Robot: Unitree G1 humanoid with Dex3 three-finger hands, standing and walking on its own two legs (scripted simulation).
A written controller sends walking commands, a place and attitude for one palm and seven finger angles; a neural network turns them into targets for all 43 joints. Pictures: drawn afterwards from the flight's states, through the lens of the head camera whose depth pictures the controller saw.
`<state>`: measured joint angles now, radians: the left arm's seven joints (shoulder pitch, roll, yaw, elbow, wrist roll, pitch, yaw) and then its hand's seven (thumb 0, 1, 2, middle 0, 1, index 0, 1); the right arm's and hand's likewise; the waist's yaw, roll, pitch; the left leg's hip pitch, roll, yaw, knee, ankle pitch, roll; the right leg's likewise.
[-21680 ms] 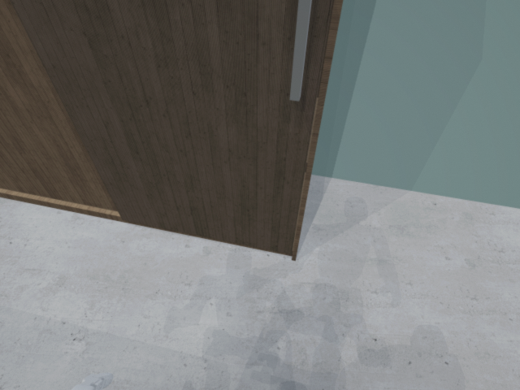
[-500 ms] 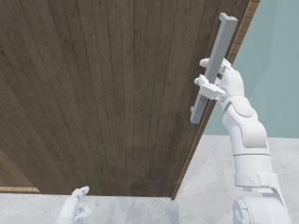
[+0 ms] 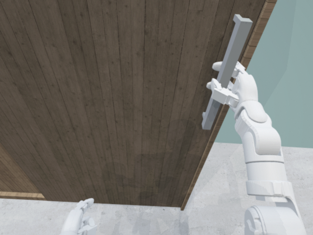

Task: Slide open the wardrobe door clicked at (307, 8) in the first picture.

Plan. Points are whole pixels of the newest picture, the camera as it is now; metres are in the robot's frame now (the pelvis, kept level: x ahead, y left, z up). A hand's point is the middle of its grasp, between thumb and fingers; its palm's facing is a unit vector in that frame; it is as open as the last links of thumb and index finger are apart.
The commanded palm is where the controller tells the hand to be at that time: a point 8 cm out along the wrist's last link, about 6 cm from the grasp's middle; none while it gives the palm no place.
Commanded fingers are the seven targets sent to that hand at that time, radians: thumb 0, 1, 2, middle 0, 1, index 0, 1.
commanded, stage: grip the handle and tug to test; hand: right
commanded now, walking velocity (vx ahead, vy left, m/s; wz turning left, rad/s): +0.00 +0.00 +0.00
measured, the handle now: (219, 80) +0.45 -0.13 +0.21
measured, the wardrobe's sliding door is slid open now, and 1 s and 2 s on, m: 0.00 0.01 0.08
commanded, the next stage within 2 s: tug the door sideways, standing still in 0.16 s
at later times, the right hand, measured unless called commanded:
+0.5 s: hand (216, 90) +0.40 -0.11 +0.22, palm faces +0.00 +1.00 -0.01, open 6.1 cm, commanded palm +0.38 -0.13 +0.22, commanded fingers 0.00 -0.90 -0.90 0.45 1.40 0.45 1.40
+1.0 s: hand (212, 90) +0.39 -0.10 +0.22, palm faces +0.05 +1.00 -0.06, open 6.1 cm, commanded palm +0.37 -0.10 +0.22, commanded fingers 0.00 -0.90 -0.90 0.45 1.40 0.45 1.40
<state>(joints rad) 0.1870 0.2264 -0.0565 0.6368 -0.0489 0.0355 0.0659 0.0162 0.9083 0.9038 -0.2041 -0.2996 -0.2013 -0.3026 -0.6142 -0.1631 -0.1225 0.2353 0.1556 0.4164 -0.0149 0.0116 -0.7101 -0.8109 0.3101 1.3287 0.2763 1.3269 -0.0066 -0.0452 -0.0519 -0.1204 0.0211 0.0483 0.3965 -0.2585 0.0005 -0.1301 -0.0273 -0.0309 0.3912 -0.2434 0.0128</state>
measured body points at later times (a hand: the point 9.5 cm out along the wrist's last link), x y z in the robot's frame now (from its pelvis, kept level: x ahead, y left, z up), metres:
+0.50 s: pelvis +0.02 +0.00 +0.00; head +0.01 +0.02 +0.45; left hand +0.22 +0.22 -0.09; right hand +0.39 -0.16 +0.22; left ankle -0.03 +0.12 -0.74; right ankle -0.02 -0.13 -0.74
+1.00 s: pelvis -0.02 +0.00 +0.00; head -0.03 +0.01 +0.45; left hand +0.15 +0.20 -0.12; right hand +0.39 -0.15 +0.23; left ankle -0.03 +0.12 -0.74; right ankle -0.02 -0.13 -0.74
